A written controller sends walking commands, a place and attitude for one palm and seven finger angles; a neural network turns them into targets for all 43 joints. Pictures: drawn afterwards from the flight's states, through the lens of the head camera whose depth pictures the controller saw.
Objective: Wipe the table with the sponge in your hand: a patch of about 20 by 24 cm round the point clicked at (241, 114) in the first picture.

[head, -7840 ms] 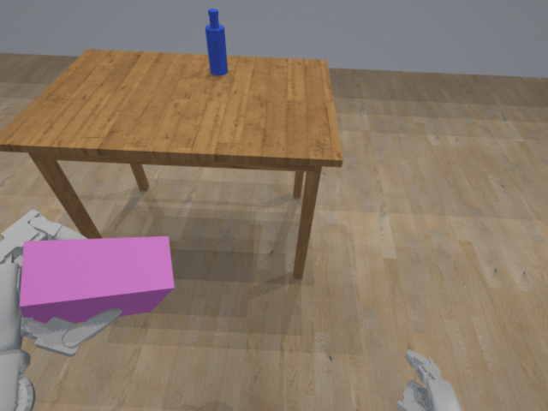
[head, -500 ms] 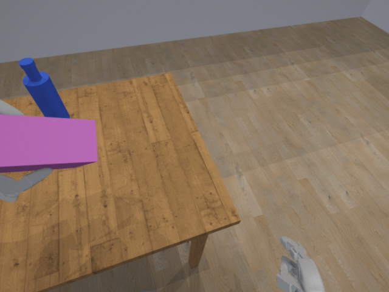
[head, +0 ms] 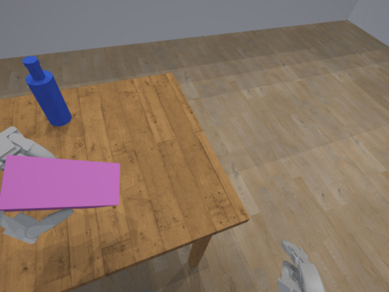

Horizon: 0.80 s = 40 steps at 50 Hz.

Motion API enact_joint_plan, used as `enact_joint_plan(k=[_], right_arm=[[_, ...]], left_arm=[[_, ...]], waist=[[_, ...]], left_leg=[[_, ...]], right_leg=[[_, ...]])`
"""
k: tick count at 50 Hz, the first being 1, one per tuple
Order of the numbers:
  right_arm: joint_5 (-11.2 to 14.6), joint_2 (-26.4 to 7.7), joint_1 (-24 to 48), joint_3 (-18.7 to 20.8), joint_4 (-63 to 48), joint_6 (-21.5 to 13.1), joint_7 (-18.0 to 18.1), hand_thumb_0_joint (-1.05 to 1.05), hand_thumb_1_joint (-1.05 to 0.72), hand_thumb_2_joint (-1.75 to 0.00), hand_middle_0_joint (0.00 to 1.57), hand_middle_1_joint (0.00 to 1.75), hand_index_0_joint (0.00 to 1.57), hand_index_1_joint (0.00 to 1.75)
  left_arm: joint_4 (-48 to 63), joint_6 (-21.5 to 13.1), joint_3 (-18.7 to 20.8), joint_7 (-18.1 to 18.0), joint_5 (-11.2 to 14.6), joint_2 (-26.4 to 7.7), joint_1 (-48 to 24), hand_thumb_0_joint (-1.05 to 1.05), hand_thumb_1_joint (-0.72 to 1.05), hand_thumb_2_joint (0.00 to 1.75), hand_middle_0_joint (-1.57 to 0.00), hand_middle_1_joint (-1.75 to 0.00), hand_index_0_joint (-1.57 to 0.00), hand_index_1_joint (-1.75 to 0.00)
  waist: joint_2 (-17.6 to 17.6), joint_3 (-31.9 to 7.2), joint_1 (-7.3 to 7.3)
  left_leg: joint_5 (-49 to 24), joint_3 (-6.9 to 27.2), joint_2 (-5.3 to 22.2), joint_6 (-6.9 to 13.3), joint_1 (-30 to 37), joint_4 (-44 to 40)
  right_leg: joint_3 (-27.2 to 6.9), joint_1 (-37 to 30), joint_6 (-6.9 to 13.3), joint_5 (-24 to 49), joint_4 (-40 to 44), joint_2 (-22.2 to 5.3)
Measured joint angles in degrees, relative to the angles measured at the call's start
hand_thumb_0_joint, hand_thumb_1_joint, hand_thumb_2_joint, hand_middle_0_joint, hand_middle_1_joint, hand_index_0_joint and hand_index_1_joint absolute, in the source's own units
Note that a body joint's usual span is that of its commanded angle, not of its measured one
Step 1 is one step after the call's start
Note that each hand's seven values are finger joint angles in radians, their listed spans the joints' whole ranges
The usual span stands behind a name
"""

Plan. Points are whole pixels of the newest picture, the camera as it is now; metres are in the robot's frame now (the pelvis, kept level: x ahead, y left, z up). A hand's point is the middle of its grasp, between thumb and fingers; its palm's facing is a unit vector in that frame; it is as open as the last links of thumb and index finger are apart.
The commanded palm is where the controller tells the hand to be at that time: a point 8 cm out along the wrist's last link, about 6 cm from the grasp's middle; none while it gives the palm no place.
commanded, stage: come to a stop and stand still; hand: left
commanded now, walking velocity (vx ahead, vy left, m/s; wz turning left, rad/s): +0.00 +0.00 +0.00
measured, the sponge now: (76, 187) +0.24 +0.21 +0.14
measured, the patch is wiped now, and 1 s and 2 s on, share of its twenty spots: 0.00 0.00 0.00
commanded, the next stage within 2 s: look again from close up in 0.32 s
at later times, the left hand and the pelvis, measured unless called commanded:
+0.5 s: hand (26, 197) +0.21 +0.26 +0.16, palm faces +0.33 -0.84 -0.43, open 10.2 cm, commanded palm +0.14 +0.29 +0.18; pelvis -0.02 +0.01 +0.00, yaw +0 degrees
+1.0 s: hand (47, 195) +0.21 +0.23 +0.16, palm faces +0.31 -0.85 -0.42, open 10.2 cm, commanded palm +0.15 +0.27 +0.18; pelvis -0.01 -0.01 +0.00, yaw +0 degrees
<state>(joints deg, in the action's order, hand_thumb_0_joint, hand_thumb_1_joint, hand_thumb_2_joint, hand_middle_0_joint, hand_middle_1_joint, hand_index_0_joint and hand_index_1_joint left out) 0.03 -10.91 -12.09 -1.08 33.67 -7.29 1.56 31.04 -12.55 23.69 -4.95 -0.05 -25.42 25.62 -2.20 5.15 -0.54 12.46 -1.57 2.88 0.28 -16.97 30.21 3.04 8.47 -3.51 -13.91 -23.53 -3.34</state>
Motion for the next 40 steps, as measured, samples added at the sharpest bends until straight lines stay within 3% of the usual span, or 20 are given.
enact_joint_plan(k=[10, 40], right_arm=[[0.24, 1.50, 1.76, -1.42, -1.71, -0.28, -0.19, 0.01, -0.90, -0.90, 0.20, 0.30, 0.20, 0.30], [1.33, -0.38, -0.75, 0.69, 0.09, -1.83, 1.06, 0.01, -0.90, -0.90, 0.20, 0.30, 0.20, 0.30]], left_arm=[[-2.74, 2.52, -2.66, 0.29, 0.07, 3.41, -2.02, -0.01, -0.50, 1.01, -0.72, -1.35, -0.73, -1.35], [-1.20, 0.76, -2.56, 0.58, 1.51, 1.95, 1.84, -0.01, -0.50, 1.01, -0.72, -1.35, -0.74, -1.34]], waist=[[0.18, -0.65, -0.63], [1.30, -0.27, 0.99]], left_leg=[[-0.69, -0.50, -0.67, 1.01, -0.40, -0.23], [-1.84, -0.09, -0.01, 0.45, -1.03, -0.95]], right_leg=[[-0.38, 0.13, -0.08, 1.21, 1.01, -0.63], [-0.16, 0.83, -0.30, 2.21, 1.48, 0.07]])
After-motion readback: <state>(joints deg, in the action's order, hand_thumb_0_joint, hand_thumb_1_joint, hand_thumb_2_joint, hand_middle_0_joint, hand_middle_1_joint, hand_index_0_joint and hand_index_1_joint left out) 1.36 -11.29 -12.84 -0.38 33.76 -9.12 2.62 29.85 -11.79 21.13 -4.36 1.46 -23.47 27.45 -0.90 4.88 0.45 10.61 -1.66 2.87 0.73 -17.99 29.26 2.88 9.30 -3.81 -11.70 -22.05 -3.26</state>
